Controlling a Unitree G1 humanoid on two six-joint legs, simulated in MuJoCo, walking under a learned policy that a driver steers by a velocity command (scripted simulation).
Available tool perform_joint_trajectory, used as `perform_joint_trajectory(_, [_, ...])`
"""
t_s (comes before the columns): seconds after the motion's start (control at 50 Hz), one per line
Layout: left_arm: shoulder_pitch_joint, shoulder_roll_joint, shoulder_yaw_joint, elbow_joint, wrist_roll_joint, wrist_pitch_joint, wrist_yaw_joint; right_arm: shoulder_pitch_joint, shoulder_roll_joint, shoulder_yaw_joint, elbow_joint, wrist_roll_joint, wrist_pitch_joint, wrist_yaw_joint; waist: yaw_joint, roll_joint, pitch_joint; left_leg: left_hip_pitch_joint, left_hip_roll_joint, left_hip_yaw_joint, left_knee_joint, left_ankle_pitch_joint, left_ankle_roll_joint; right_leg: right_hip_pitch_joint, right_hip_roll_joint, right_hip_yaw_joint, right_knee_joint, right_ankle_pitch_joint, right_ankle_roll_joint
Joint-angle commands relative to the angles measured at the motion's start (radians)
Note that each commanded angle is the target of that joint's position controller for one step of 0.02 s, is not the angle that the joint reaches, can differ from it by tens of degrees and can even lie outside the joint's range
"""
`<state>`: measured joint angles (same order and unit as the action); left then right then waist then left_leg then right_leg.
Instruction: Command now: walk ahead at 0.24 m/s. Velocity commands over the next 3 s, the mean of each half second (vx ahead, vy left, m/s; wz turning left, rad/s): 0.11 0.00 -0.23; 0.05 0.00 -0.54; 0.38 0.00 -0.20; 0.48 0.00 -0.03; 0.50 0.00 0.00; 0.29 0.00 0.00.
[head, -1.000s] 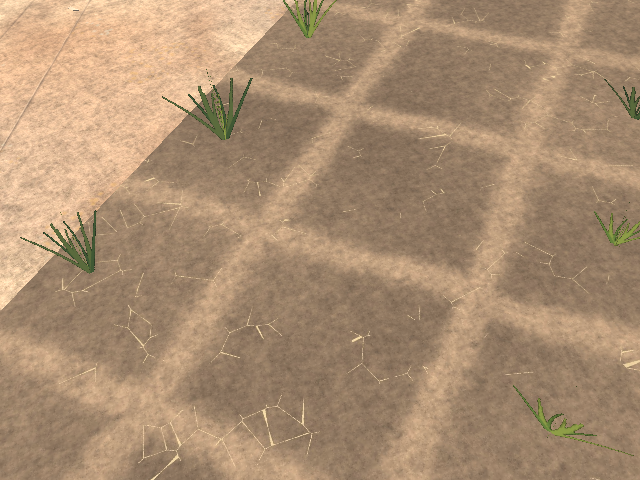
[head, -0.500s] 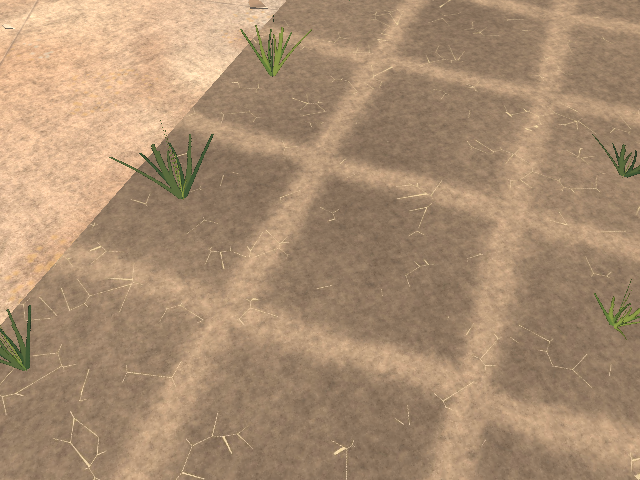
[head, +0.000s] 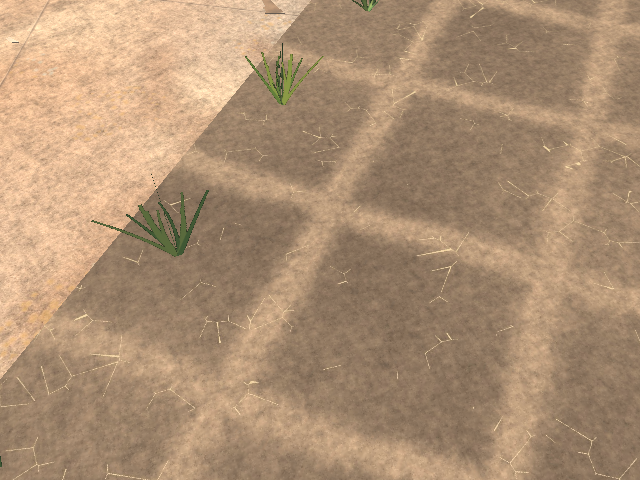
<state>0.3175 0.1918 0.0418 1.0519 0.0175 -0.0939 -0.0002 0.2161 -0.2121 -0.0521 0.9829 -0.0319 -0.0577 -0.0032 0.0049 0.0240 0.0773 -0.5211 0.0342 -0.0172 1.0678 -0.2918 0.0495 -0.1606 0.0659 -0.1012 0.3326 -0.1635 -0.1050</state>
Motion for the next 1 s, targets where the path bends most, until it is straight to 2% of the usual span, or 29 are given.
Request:
perform_joint_trajectory(0.02, [0.014, 0.09, 0.0, -0.029, 0.001, -0.012, 0.005, 0.127, 0.0, 0.004, 0.006, 0.003, 0.021, 0.001, -0.059, -0.102, -0.061, 0.069, -0.005, 0.044, -0.136, 0.085, -0.02, -0.017, -0.233, 0.089, -0.073, 0.829, -0.092])
perform_joint_trajectory(0.06, [0.031, 0.085, -0.008, -0.021, 0.0, -0.005, 0.008, 0.05, 0.005, 0.014, -0.012, 0.011, 0.021, -0.003, -0.035, -0.124, -0.063, 0.109, -0.012, 0.071, -0.27, 0.151, -0.021, -0.016, -0.214, 0.061, -0.067, 0.819, -0.073])
perform_joint_trajectory(0.14, [0.096, 0.08, -0.014, 0.012, 0.001, 0.011, 0.017, -0.005, -0.013, 0.02, -0.011, 0.016, 0.021, -0.019, 0.004, -0.131, -0.075, 0.158, -0.024, 0.075, -0.392, 0.175, -0.011, 0.052, -0.24, 0.097, -0.013, 0.768, -0.075])
perform_joint_trajectory(0.2, [0.068, 0.1, -0.007, 0.005, 0.0, 0.03, 0.026, 0.02, -0.038, 0.011, -0.004, 0.016, 0.008, -0.035, -0.014, -0.12, -0.044, 0.208, -0.037, 0.064, -0.535, 0.148, 0.008, 0.069, -0.252, 0.176, 0.092, 0.683, -0.072])
perform_joint_trajectory(0.22, [0.057, 0.11, 0.0, 0.0, -0.006, 0.034, 0.027, 0.064, -0.052, 0.006, 0.007, 0.014, -0.004, -0.041, -0.038, -0.088, -0.048, 0.289, -0.02, 0.045, -0.649, 0.284, 0.015, 0.043, -0.231, 0.189, 0.154, 0.593, -0.045])
perform_joint_trajectory(0.24, [0.07, 0.096, -0.001, -0.021, -0.01, 0.032, 0.028, 0.128, -0.118, -0.01, 0.015, 0.004, -0.018, -0.049, -0.037, -0.01, -0.113, 0.443, 0.098, -0.047, -0.637, 0.634, 0.034, -0.033, -0.184, 0.178, 0.263, 0.416, -0.011])
perform_joint_trajectory(0.26, [0.153, 0.028, -0.011, -0.035, -0.028, 0.039, 0.032, 0.165, -0.187, -0.03, 0.006, 0.009, -0.013, -0.051, -0.012, 0.157, -0.213, 0.61, 0.314, -0.212, -0.597, 1.024, 0.163, -0.18, -0.061, 0.089, 0.472, -0.124, 0.025])
perform_joint_trajectory(0.28, [0.137, 0.057, 0.004, -0.035, -0.025, 0.065, 0.04, 0.171, -0.155, -0.025, -0.009, 0.032, 0.003, -0.047, -0.054, 0.185, -0.277, 0.594, 0.41, -0.306, -0.638, 0.995, 0.274, -0.249, 0.017, 0.057, 0.673, -0.523, 0.04])
perform_joint_trajectory(0.3, [0.092, 0.096, 0.024, -0.044, -0.003, 0.08, 0.037, 0.142, -0.143, -0.025, -0.024, 0.033, 0.014, -0.048, -0.041, 0.107, -0.221, 0.511, 0.388, -0.267, -0.69, 0.811, 0.291, -0.296, -0.01, 0.09, 0.815, -0.526, 0.049])
perform_joint_trajectory(0.32, [0.047, 0.08, 0.029, -0.055, 0.012, 0.092, 0.03, 0.081, -0.115, -0.018, -0.042, 0.026, 0.024, -0.055, -0.022, 0.056, -0.153, 0.413, 0.343, -0.214, -0.738, 0.614, 0.263, -0.315, -0.042, 0.111, 0.854, -0.454, 0.061])
perform_joint_trajectory(0.36, [0.018, 0.062, 0.036, -0.075, 0.017, 0.116, 0.02, -0.008, -0.078, -0.009, -0.067, 0.013, 0.037, -0.072, 0.023, 0.073, -0.069, 0.257, 0.265, -0.101, -0.805, 0.379, 0.201, -0.292, -0.081, 0.116, 0.825, -0.335, 0.087])
perform_joint_trajectory(0.4, [0.041, 0.047, 0.038, -0.076, 0.018, 0.133, 0.018, -0.027, -0.074, -0.008, -0.081, 0.003, 0.042, -0.075, 0.034, 0.074, -0.083, 0.225, 0.233, -0.03, -0.803, 0.337, 0.192, -0.269, -0.068, 0.081, 0.796, -0.297, 0.106])
perform_joint_trajectory(0.48, [-0.013, 0.037, 0.033, -0.126, 0.011, 0.157, 0.014, -0.022, -0.114, -0.018, -0.087, 0.001, 0.037, -0.07, 0.021, 0.094, -0.117, 0.247, 0.254, 0.013, -0.798, 0.241, 0.191, -0.242, -0.089, 0.06, 0.618, -0.277, 0.106])
perform_joint_trajectory(0.56, [-0.056, 0.072, 0.036, -0.183, 0.003, 0.165, -0.003, -0.023, -0.159, -0.032, -0.098, -0.002, 0.051, -0.053, -0.001, 0.11, -0.143, 0.261, 0.294, 0.024, -0.783, 0.134, 0.175, -0.173, -0.087, 0.025, 0.476, -0.287, 0.08])
perform_joint_trajectory(0.6, [-0.028, 0.079, 0.038, -0.196, 0.002, 0.161, -0.012, -0.036, -0.183, -0.041, -0.106, 0.002, 0.061, -0.048, 0.014, 0.092, -0.145, 0.239, 0.303, 0.045, -0.748, 0.086, 0.137, -0.101, -0.078, 0.005, 0.365, -0.256, 0.057])
perform_joint_trajectory(0.62, [0.013, 0.08, 0.039, -0.192, 0.002, 0.155, -0.014, -0.044, -0.19, -0.046, -0.108, 0.006, 0.068, -0.046, 0.035, 0.065, -0.139, 0.192, 0.292, 0.08, -0.698, 0.053, 0.093, -0.024, -0.066, 0.003, 0.255, -0.193, 0.04])
perform_joint_trajectory(0.64, [0.032, 0.103, 0.046, -0.19, 0.006, 0.145, -0.015, -0.014, -0.176, -0.05, -0.098, 0.002, 0.08, -0.041, 0.04, -0.025, -0.106, 0.124, 0.255, 0.135, -0.583, -0.033, 0.027, 0.025, -0.084, 0.086, 0.108, -0.147, 0.018])
perform_joint_trajectory(0.66, [0.018, 0.193, 0.061, -0.216, 0.014, 0.133, -0.006, 0.031, -0.107, -0.04, -0.109, 0.002, 0.094, -0.03, 0.02, -0.288, -0.063, -0.039, 0.121, 0.244, -0.307, -0.243, -0.06, 0.037, -0.312, 0.43, -0.101, -0.156, -0.035])
perform_joint_trajectory(0.68, [0.029, 0.305, 0.087, -0.232, 0.013, 0.131, 0.008, -0.086, -0.095, -0.031, -0.181, 0.009, 0.103, -0.047, 0.058, -0.348, 0.02, -0.146, -0.019, 0.131, -0.171, -0.334, -0.088, -0.118, -0.467, 0.658, -0.165, -0.015, -0.156])
perform_joint_trajectory(0.7, [0.031, 0.257, 0.08, -0.219, 0.018, 0.129, 0.023, -0.121, -0.104, -0.029, -0.19, 0.012, 0.107, -0.046, 0.036, -0.202, 0.033, -0.105, 0.012, 0.039, -0.06, -0.251, -0.083, -0.139, -0.41, 0.562, -0.134, 0.031, -0.166])
perform_joint_trajectory(0.72, [-0.028, 0.222, 0.069, -0.23, 0.009, 0.127, 0.028, -0.091, -0.101, -0.03, -0.176, 0.023, 0.102, -0.038, -0.005, -0.156, 0.022, -0.093, 0.011, 0.014, -0.043, -0.156, -0.075, -0.144, -0.339, 0.467, -0.103, 0.027, -0.138])
perform_joint_trajectory(0.74, [-0.091, 0.214, 0.067, -0.254, 0.009, 0.128, 0.026, -0.063, -0.108, -0.033, -0.161, 0.022, 0.091, -0.032, -0.03, -0.134, -0.001, -0.091, 0.003, 0.003, -0.037, -0.087, -0.066, -0.109, -0.281, 0.412, -0.088, 0.046, -0.108])
perform_joint_trajectory(0.76, [-0.12, 0.203, 0.065, -0.276, 0.001, 0.124, 0.025, -0.04, -0.124, -0.039, -0.147, 0.005, 0.085, -0.026, -0.033, -0.142, -0.036, -0.095, -0.007, 0.008, -0.006, -0.049, -0.061, -0.06, -0.254, 0.384, -0.066, 0.133, -0.105])
perform_joint_trajectory(0.78, [-0.115, 0.183, 0.06, -0.283, -0.004, 0.119, 0.019, -0.021, -0.128, -0.041, -0.14, -0.003, 0.083, -0.02, -0.032, -0.128, -0.083, -0.084, -0.013, 0.006, 0.021, -0.038, -0.062, -0.016, -0.244, 0.37, -0.046, 0.232, -0.11])
perform_joint_trajectory(0.82, [-0.069, 0.184, 0.062, -0.28, -0.012, 0.11, 0.014, -0.026, -0.117, -0.04, -0.152, 0.005, 0.086, -0.018, -0.019, -0.096, -0.119, -0.093, -0.016, -0.004, 0.029, -0.036, -0.073, 0.05, -0.247, 0.379, -0.023, 0.312, -0.119])
perform_joint_trajectory(0.86, [-0.03, 0.193, 0.066, -0.275, -0.011, 0.107, 0.017, -0.051, -0.109, -0.036, -0.172, 0.011, 0.091, -0.023, 0.0, -0.109, -0.114, -0.116, -0.015, -0.013, -0.016, -0.043, -0.085, 0.095, -0.248, 0.407, -0.017, 0.304, -0.128])
perform_joint_trajectory(0.9, [0.017, 0.198, 0.069, -0.269, -0.007, 0.109, 0.018, -0.076, -0.117, -0.033, -0.191, 0.004, 0.091, -0.018, 0.029, -0.137, -0.122, -0.12, -0.014, -0.014, -0.1, -0.055, -0.093, 0.119, -0.239, 0.469, -0.074, -0.035, -0.145])
perform_joint_trajectory(0.94, [0.03, 0.207, 0.072, -0.273, 0.0, 0.111, 0.013, -0.119, -0.132, -0.033, -0.214, 0.0, 0.087, -0.009, 0.051, -0.164, -0.09, -0.125, -0.021, -0.015, -0.178, -0.074, -0.096, 0.111, -0.242, 0.545, -0.13, -0.303, -0.162])
perform_joint_trajectory(1.0, [0.036, 0.221, 0.074, -0.273, 0.007, 0.102, 0.007, -0.128, -0.123, -0.024, -0.228, 0.002, 0.066, 0.002, 0.058, -0.145, -0.076, -0.065, -0.029, -0.01, -0.283, -0.09, -0.085, 0.087, -0.246, 0.569, -0.137, -0.335, -0.173])
